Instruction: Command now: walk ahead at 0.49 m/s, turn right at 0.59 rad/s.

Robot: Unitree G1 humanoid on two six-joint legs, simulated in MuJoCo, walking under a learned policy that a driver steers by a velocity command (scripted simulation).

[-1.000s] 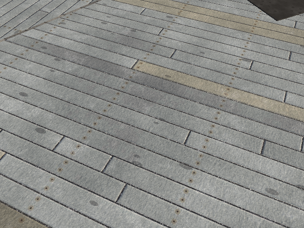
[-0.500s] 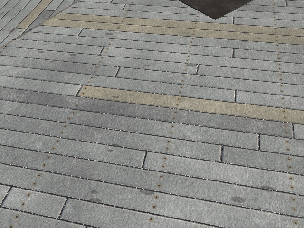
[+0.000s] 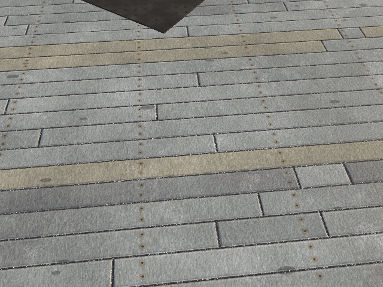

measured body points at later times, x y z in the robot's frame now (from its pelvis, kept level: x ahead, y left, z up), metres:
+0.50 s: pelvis +0.26 -0.09 -0.01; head +0.30 -0.12 +0.44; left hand +0.48 +0.12 -0.10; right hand +0.27 -0.39 -0.14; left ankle +0.19 +0.10 -0.63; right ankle +0.30 -0.18 -0.74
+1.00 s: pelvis +0.56 -0.12 -0.02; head +0.60 -0.12 +0.42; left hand +0.65 +0.16 -0.15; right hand +0.70 -0.39 -0.12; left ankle +0.67 -0.06 -0.74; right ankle +0.32 -0.19 -0.68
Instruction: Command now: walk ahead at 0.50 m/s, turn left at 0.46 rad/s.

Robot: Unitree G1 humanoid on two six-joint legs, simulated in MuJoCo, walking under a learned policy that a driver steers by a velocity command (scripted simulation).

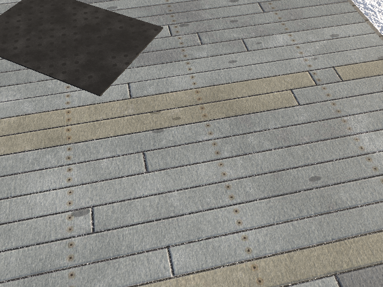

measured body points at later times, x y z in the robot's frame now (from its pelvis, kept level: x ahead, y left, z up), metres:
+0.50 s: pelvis +0.29 -0.01 +0.01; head +0.31 -0.01 +0.46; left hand +0.42 +0.29 -0.05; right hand +0.43 -0.27 -0.10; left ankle +0.12 +0.07 -0.66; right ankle +0.40 -0.10 -0.71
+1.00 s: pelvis +0.50 +0.13 +0.00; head +0.54 +0.16 +0.45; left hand +0.36 +0.39 -0.12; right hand +0.83 +0.06 -0.07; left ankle +0.54 +0.25 -0.71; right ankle +0.42 -0.10 -0.66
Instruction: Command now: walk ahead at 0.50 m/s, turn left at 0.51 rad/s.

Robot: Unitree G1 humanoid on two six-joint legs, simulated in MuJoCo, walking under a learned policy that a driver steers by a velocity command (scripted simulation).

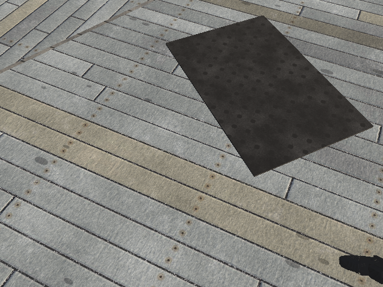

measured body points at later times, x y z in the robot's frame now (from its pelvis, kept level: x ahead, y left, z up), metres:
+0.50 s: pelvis +0.29 -0.03 +0.01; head +0.32 -0.03 +0.45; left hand +0.51 +0.18 -0.09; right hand +0.29 -0.32 -0.11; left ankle +0.11 +0.08 -0.71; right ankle +0.42 -0.14 -0.71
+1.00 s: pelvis +0.58 -0.06 +0.01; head +0.60 -0.07 +0.46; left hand +0.75 +0.19 -0.10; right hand +0.69 -0.38 -0.05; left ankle +0.72 +0.00 -0.72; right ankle +0.42 -0.14 -0.70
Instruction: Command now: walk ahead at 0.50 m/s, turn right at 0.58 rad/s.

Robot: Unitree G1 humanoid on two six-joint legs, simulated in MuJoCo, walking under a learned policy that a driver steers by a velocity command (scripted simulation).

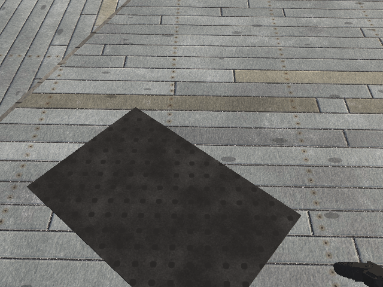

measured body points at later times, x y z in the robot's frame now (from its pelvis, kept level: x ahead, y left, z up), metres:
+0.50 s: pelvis +0.25 -0.04 +0.00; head +0.29 -0.06 +0.45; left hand +0.53 +0.14 -0.06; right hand +0.19 -0.32 -0.13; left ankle +0.11 +0.12 -0.70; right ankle +0.34 -0.16 -0.72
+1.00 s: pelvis +0.52 -0.05 +0.00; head +0.55 -0.04 +0.45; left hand +0.54 +0.24 -0.13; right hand +0.73 -0.28 -0.09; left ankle +0.65 +0.05 -0.72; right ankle +0.34 -0.16 -0.72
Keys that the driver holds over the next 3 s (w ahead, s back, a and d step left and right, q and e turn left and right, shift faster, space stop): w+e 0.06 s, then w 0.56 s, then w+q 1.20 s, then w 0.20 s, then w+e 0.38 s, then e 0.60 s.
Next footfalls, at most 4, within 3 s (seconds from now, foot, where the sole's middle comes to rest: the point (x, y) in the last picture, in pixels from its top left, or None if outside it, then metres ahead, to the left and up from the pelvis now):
0.48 right None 0.37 -0.17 -0.76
1.00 left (197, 229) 0.69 0.05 -0.76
1.50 right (237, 165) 1.00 -0.10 -0.76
2.02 left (153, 139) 1.12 0.27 -0.76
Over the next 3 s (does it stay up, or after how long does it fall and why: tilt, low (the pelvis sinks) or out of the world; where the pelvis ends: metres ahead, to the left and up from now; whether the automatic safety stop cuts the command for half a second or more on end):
stays up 1.41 0.29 0.01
